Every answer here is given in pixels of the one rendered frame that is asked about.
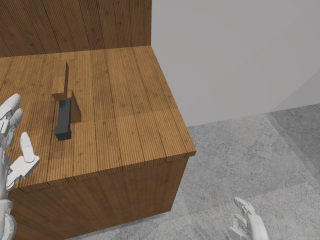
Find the robot right hand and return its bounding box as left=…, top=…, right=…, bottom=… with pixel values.
left=230, top=197, right=270, bottom=240

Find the robot left hand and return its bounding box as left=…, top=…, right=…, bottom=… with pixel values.
left=0, top=93, right=40, bottom=200

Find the counter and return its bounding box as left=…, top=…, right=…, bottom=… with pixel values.
left=0, top=0, right=197, bottom=240

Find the left robot forearm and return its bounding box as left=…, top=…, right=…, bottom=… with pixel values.
left=0, top=199, right=17, bottom=240

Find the tap lever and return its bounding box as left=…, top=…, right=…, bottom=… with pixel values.
left=54, top=98, right=72, bottom=141

